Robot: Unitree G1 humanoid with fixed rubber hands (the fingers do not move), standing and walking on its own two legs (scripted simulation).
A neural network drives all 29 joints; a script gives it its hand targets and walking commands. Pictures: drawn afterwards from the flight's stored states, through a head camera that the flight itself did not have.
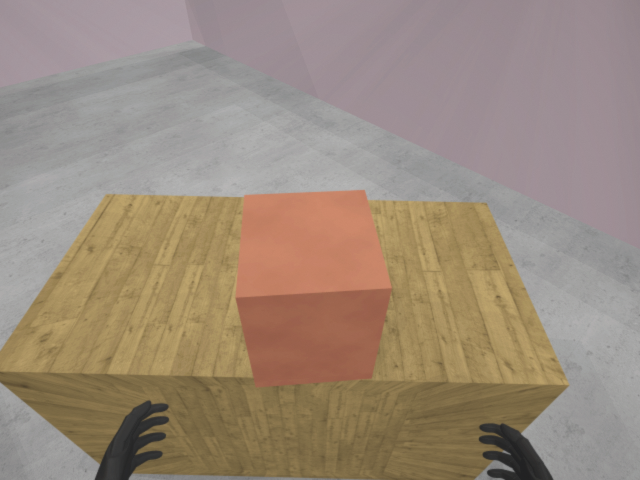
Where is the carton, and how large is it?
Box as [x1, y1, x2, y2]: [235, 190, 391, 387]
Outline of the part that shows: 364,190 244,195 235,297 256,387 371,378 391,286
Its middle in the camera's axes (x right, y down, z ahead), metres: -0.02 +0.08 +0.66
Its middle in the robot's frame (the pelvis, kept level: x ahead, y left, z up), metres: +0.45 +0.05 -0.04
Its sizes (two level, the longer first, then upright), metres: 0.210 0.200 0.250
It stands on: a pedestal, 0.59 m high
